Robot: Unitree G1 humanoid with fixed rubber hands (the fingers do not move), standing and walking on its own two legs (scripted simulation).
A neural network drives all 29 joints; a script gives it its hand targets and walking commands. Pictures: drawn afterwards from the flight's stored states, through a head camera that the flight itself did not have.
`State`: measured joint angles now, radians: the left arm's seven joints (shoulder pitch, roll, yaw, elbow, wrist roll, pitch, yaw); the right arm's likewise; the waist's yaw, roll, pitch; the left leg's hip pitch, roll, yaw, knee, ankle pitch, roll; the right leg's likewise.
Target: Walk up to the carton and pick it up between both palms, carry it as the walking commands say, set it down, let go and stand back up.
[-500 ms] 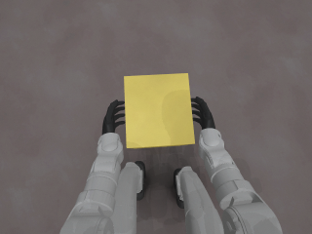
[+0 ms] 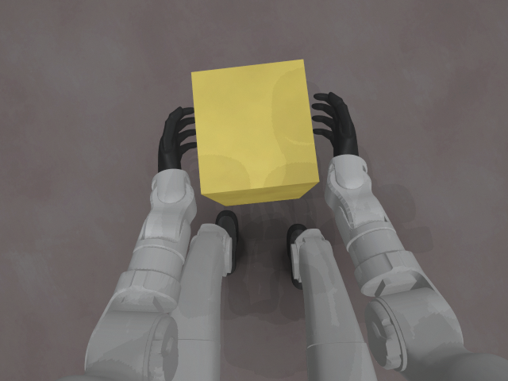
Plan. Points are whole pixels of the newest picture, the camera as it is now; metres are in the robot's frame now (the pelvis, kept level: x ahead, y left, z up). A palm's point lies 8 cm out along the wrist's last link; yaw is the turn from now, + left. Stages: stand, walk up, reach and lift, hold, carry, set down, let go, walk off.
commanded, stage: set down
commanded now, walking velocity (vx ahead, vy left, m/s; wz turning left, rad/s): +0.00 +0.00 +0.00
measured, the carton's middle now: (256, 148) +0.41 +0.02 -0.25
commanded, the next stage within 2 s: none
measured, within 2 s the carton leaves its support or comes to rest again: neither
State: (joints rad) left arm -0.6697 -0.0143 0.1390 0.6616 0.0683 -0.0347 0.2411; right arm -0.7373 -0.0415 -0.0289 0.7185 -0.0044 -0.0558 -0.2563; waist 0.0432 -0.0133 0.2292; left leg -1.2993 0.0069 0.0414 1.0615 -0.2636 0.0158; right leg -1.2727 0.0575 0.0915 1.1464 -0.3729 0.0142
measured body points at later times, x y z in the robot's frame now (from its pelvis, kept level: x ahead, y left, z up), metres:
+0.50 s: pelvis -0.02 +0.01 -0.08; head +0.30 +0.01 +0.24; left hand +0.43 +0.16 -0.23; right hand +0.46 -0.10 -0.23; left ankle +0.11 +0.12 -0.63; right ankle +0.08 -0.12 -0.63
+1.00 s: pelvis -0.04 +0.01 -0.15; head +0.33 +0.02 +0.09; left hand +0.46 +0.16 -0.34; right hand +0.49 -0.10 -0.33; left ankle +0.11 +0.12 -0.63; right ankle +0.08 -0.12 -0.63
